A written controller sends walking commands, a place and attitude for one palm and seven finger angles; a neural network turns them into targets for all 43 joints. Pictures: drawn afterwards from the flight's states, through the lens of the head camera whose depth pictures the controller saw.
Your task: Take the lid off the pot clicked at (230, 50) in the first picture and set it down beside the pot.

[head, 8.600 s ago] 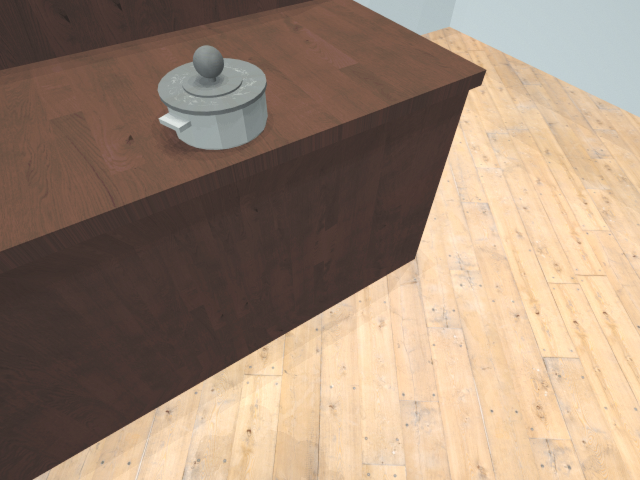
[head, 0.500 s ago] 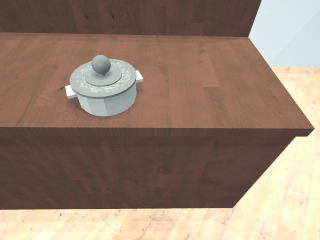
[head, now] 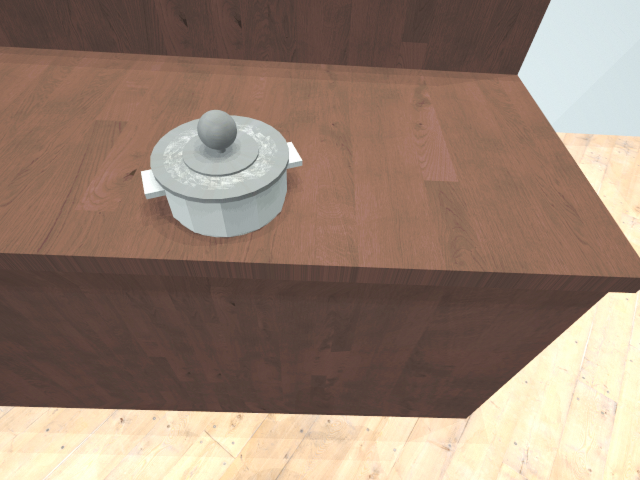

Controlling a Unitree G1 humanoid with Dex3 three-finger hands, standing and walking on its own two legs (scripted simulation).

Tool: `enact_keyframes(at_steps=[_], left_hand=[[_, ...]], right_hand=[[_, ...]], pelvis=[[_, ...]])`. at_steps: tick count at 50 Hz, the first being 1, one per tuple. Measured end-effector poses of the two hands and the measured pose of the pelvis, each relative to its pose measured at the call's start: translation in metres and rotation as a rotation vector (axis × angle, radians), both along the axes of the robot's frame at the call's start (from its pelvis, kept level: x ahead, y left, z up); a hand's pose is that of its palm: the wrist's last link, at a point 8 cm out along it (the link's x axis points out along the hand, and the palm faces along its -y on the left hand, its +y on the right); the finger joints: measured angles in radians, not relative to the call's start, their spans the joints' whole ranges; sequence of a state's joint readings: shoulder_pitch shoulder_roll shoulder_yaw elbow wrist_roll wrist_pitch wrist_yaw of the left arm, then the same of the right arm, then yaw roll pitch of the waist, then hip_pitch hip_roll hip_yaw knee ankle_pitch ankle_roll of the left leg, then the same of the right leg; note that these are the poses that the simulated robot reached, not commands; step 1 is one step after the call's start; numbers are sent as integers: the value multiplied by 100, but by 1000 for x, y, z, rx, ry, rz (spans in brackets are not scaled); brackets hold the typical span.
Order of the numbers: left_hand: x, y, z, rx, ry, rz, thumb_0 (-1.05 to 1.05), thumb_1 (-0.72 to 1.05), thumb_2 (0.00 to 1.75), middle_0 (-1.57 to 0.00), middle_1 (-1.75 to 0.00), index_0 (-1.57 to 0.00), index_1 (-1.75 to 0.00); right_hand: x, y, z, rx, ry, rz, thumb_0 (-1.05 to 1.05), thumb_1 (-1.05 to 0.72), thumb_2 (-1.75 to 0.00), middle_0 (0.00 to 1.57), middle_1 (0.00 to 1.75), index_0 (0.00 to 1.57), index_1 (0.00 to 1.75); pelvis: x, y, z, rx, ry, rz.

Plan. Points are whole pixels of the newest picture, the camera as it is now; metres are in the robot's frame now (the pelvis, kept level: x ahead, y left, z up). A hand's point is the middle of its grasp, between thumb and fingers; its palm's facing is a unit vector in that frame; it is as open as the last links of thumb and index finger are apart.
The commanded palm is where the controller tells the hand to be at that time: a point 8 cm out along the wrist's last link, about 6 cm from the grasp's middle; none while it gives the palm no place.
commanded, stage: look again from close up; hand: left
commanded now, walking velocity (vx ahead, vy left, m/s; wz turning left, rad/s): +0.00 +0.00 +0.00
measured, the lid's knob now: (217, 130) +0.52 +0.19 +0.16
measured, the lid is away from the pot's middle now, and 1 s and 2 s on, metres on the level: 0.00 0.00 0.00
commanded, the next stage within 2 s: lift the closed hand beside the body in 0.96 s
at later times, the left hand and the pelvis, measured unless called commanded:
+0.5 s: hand out of the picture +0.05 +0.19 -0.17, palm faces +0.03 -0.98 -0.21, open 7.4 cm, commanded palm none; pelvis +0.03 +0.00 +0.00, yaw -1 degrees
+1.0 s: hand out of the picture +0.05 +0.17 -0.17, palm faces +0.03 -0.98 -0.19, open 7.4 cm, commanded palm none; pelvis +0.04 -0.01 +0.01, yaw +0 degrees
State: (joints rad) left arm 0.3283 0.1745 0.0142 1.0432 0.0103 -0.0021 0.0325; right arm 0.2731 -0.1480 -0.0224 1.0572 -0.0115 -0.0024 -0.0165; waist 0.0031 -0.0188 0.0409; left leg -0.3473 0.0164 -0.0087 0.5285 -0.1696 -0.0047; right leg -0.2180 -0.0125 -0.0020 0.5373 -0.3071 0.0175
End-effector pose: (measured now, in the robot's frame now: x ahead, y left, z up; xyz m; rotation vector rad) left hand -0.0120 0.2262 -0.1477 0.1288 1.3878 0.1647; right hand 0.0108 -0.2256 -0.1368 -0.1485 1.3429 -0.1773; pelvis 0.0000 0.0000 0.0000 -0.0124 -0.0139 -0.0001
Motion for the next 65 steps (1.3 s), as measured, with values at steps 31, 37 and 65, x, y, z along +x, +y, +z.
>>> enact_keyframes(at_steps=[31, 37, 65], left_hand=[[57, 7, 9, 31, -47, -24, 0, 90, 90, -20, -30, -20, -30], [59, 3, 9, 25, -38, -22, 0, 90, 90, -20, -30, -20, -30], [166, 0, 126, 173, -754, -65, 1, 91, 90, -40, -52, -40, -51]], right_hand=[[54, -7, 2, 0, -40, 19, 0, -91, -90, 20, 30, 20, 30], [47, -8, 1, 2, -8, 13, 0, -91, -90, 20, 30, 20, 30], [174, -15, 56, 1, -645, 72, 1, -91, -90, 20, 30, 20, 30]], pelvis=[[34, -4, 5, 15, -2, -10], [38, -6, 5, 16, -3, -8], [35, -9, 6, 20, -17, 4]])
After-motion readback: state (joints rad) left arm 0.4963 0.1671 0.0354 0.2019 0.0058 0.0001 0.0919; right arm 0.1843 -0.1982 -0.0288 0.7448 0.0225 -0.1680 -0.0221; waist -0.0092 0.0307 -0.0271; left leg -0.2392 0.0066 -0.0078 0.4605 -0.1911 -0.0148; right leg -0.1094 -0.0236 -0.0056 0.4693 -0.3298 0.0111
